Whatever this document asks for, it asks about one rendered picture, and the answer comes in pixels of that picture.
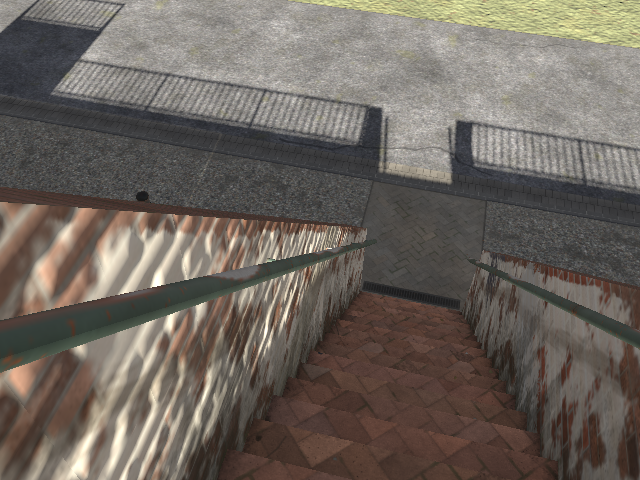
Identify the stairs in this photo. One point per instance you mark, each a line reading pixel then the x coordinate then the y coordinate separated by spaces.
pixel 397 390

